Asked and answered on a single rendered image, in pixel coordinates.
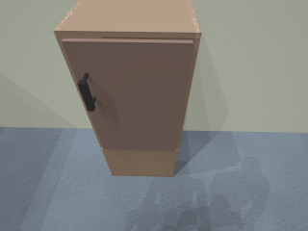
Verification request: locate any cupboard door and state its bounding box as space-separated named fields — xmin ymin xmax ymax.
xmin=62 ymin=38 xmax=193 ymax=151

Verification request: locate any handle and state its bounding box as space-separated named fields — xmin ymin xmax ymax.
xmin=77 ymin=72 xmax=96 ymax=112

